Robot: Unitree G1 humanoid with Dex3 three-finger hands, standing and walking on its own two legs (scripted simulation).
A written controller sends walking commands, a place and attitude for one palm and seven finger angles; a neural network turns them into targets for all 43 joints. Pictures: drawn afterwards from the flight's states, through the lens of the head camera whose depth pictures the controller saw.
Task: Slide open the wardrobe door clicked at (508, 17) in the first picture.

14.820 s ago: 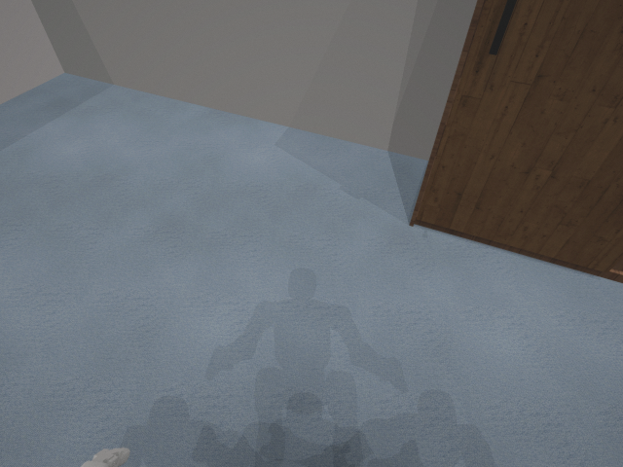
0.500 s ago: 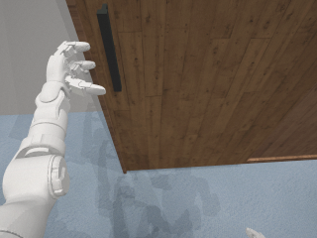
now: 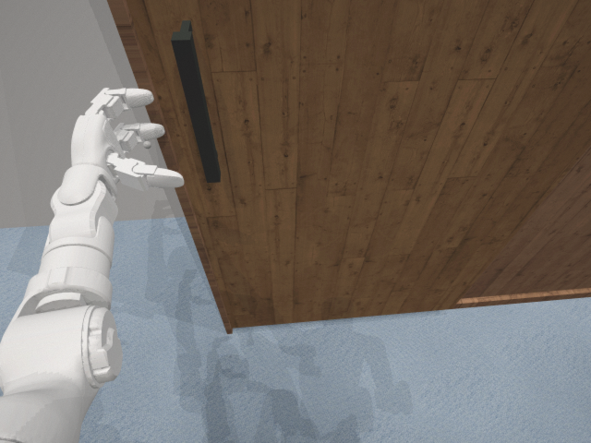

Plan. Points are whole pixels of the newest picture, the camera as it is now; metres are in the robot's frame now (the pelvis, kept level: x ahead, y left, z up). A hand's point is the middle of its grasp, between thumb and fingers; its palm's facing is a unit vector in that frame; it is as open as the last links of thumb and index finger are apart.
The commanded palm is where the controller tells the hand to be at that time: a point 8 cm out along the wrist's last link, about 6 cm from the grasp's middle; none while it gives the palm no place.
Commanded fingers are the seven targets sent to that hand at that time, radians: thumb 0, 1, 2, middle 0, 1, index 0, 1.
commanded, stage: feel for the door with the fingertips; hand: left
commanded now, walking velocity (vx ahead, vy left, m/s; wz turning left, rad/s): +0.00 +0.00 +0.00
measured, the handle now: (201, 111) +0.54 +0.13 +0.16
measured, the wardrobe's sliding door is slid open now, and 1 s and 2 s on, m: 0.00 0.00 0.00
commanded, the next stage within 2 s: slide the fingers in behind the handle in 0.88 s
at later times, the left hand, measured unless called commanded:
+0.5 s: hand (186, 144) +0.47 +0.14 +0.16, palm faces +0.08 -1.00 -0.02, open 13.9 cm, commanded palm +0.44 +0.20 +0.16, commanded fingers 0.00 -0.50 0.30 -0.30 -1.20 -0.30 -1.20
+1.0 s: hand (184, 130) +0.49 +0.15 +0.16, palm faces +0.05 -1.00 +0.01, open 13.6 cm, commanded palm +0.47 +0.21 +0.16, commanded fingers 0.00 -0.50 0.30 -0.30 -1.20 -0.30 -1.20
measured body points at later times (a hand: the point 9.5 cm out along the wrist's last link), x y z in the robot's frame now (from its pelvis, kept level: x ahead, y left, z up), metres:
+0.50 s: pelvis -0.01 -0.01 +0.00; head +0.03 -0.02 +0.45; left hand +0.46 +0.19 +0.16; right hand +0.07 -0.26 -0.12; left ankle -0.01 +0.10 -0.73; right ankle +0.00 -0.11 -0.73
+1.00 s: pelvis -0.01 -0.01 +0.00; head +0.05 -0.01 +0.44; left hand +0.48 +0.20 +0.17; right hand +0.00 -0.28 -0.12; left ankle -0.01 +0.10 -0.73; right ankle +0.00 -0.11 -0.73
